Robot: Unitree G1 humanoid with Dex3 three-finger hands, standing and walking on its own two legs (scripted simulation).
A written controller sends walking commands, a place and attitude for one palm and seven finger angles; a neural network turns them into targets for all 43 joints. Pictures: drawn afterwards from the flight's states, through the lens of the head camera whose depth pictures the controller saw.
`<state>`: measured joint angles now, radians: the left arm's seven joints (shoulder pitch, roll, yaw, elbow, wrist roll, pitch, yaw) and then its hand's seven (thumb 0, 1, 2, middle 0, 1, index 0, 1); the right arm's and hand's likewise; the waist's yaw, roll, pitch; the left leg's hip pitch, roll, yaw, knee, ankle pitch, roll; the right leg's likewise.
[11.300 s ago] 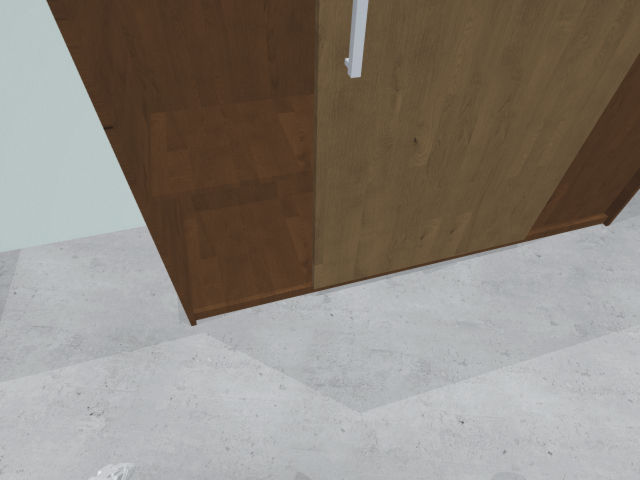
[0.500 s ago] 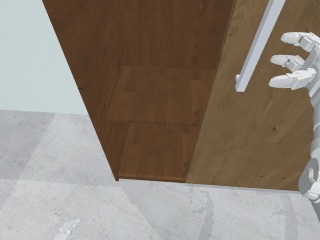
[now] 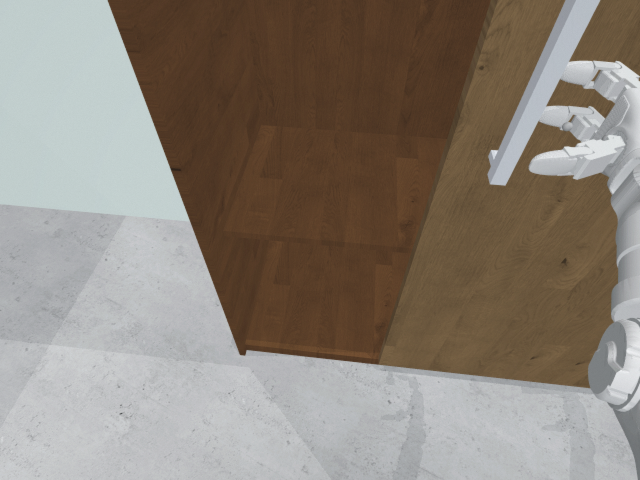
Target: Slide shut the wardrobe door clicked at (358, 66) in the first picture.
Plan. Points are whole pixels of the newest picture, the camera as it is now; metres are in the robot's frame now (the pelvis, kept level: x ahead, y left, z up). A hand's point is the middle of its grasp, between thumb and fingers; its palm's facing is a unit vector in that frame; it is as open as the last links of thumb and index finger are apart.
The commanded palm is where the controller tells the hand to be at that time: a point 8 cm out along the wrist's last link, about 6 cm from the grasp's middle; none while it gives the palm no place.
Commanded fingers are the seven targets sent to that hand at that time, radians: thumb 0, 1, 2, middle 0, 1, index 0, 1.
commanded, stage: feel for the door with the fingertips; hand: right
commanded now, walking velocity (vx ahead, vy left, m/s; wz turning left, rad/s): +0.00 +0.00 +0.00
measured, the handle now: (539, 72) +0.55 -0.16 +0.25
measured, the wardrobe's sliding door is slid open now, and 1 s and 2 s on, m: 0.44 0.44 0.44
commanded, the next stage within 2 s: slide the fingers in behind the handle in 0.62 s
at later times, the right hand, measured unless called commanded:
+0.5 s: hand (559, 115) +0.49 -0.18 +0.23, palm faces +0.00 +1.00 -0.01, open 14.0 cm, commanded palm +0.48 -0.24 +0.22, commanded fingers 0.00 0.50 -0.30 0.30 1.20 0.30 1.20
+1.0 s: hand (563, 110) +0.51 -0.19 +0.23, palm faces -0.02 +1.00 +0.00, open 13.5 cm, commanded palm +0.49 -0.24 +0.22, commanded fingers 0.00 0.50 -0.30 0.30 1.20 0.30 1.20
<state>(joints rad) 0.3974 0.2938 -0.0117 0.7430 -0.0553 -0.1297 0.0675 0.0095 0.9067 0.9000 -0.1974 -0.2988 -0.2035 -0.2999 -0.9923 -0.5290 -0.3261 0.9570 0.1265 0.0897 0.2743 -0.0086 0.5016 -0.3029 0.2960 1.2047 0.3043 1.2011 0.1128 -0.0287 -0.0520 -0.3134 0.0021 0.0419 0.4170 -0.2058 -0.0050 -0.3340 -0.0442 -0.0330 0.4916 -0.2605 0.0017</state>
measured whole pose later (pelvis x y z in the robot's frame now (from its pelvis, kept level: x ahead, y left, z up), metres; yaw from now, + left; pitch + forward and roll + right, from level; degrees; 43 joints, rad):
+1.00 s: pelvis -0.01 +0.00 +0.00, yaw +0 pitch +9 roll +2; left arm 0.45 0.29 -0.02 0.75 -0.04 -0.13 0.06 0.01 0.91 0.90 -0.20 -0.30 -0.20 -0.30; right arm -1.18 -0.62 -0.36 1.21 0.06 0.01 0.28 -0.01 0.50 -0.30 0.37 1.25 0.39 1.24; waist 0.17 -0.03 -0.05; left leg -0.41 0.00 0.04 0.45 -0.20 -0.01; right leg -0.43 -0.05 -0.04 0.53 -0.26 0.00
